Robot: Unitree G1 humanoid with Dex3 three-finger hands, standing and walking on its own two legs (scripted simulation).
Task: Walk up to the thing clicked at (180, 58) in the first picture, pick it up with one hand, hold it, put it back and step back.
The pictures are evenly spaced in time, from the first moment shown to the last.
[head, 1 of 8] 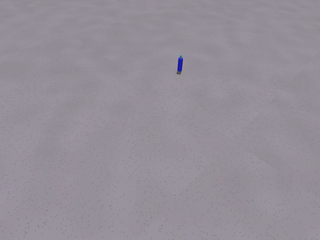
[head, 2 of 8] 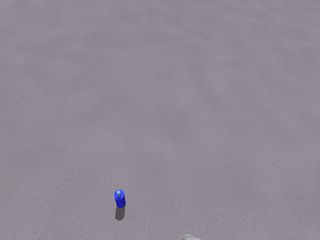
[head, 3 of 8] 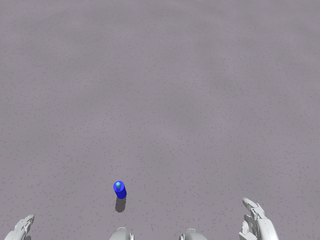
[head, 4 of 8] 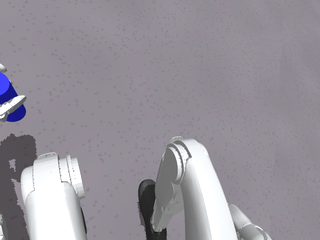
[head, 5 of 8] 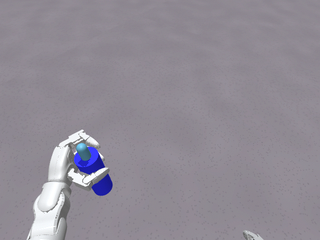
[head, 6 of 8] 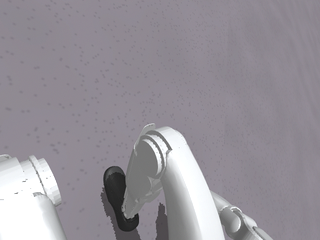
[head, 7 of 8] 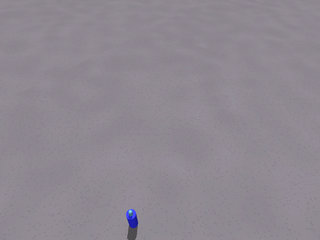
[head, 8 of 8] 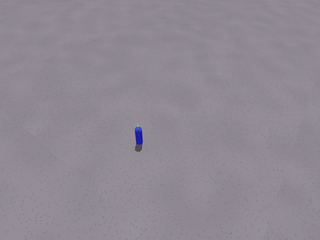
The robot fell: no
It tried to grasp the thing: yes
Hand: left
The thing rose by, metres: 0.68
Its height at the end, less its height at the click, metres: +0.00
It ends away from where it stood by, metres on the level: 0.00
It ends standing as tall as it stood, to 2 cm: yes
